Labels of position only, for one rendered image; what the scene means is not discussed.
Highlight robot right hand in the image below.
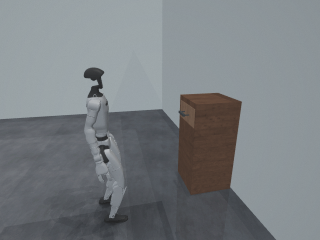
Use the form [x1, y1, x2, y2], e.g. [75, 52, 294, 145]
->
[95, 162, 112, 184]

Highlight right robot shin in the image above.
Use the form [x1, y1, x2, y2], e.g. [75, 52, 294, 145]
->
[109, 185, 127, 218]

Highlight robot torso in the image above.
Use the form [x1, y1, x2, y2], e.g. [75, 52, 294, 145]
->
[86, 94, 111, 149]

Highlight robot left hand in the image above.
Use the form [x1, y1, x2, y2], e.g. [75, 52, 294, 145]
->
[108, 133, 117, 145]

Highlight drawer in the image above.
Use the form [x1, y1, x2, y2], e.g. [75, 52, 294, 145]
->
[180, 100, 195, 128]

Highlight robot right upper arm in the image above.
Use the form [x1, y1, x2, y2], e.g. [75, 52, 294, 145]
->
[84, 98, 101, 135]

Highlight cabinet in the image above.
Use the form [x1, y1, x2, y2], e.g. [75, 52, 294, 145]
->
[178, 93, 242, 195]

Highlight handle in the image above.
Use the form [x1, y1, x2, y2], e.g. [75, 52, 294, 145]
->
[178, 110, 189, 117]

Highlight right robot forearm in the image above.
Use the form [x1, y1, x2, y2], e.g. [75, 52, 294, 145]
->
[85, 129, 104, 164]

